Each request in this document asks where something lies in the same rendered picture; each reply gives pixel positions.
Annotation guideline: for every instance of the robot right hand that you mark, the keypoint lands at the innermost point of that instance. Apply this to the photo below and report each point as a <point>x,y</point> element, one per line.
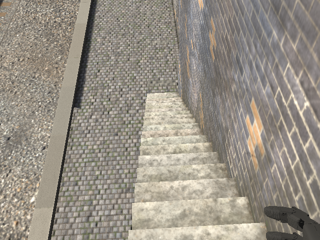
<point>295,218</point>

